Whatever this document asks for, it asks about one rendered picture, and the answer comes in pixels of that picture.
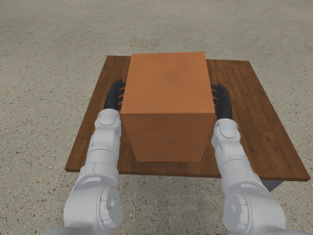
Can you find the carton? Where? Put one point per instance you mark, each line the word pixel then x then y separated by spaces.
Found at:
pixel 167 107

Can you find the table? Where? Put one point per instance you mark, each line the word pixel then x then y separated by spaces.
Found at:
pixel 265 141

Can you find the robot right forearm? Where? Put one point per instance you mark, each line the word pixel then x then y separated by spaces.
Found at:
pixel 232 162

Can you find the right robot hand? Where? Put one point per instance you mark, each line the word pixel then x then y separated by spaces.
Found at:
pixel 223 107

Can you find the right robot upper arm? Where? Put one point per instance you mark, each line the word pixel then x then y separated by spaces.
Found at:
pixel 247 213

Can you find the left robot hand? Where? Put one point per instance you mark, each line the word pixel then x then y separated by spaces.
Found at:
pixel 112 99

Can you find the robot left forearm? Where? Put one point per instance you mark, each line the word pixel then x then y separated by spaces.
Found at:
pixel 103 153

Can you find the left robot upper arm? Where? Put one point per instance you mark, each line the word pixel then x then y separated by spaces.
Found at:
pixel 90 211

